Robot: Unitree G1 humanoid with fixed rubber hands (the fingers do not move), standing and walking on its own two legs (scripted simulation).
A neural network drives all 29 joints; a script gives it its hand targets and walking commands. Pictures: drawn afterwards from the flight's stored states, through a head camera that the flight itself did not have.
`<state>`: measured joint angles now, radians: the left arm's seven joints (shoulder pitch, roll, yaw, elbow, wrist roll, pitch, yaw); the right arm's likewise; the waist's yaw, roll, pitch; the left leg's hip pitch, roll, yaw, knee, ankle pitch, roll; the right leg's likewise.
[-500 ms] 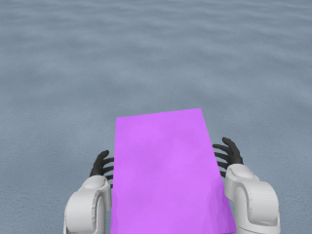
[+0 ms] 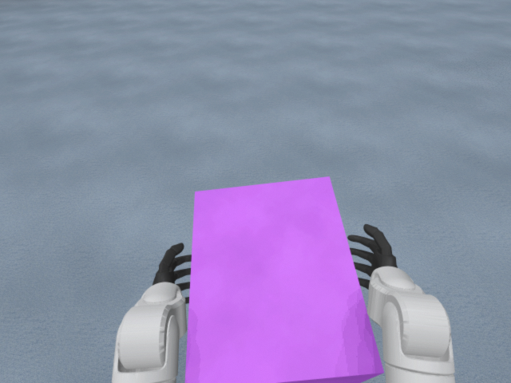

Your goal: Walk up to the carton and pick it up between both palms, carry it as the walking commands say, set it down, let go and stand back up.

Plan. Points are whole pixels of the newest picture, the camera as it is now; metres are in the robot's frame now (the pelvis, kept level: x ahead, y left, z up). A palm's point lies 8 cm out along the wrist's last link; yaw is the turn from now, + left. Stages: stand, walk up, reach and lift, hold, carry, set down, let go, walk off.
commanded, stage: carry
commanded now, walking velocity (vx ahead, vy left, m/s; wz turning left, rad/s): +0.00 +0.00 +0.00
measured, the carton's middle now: (273, 288) +0.30 -0.01 +0.00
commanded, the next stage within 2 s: none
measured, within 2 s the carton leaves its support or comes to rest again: neither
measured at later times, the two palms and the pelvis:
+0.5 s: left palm (155, 291) +0.26 +0.17 +0.07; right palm (361, 267) +0.28 -0.14 +0.09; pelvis +0.01 +0.01 +0.00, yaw +0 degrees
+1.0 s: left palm (155, 281) +0.28 +0.17 +0.07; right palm (356, 259) +0.30 -0.14 +0.08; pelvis +0.03 +0.01 +0.00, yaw +1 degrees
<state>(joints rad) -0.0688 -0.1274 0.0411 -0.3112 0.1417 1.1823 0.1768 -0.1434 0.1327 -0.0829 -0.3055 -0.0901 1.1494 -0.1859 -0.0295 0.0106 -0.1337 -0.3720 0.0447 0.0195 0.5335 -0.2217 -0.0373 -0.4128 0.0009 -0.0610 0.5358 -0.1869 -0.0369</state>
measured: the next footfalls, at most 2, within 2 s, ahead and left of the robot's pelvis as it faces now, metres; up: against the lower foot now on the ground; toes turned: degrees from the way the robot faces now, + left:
none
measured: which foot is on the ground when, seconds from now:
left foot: down 0.00-1.00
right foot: down 0.00-1.00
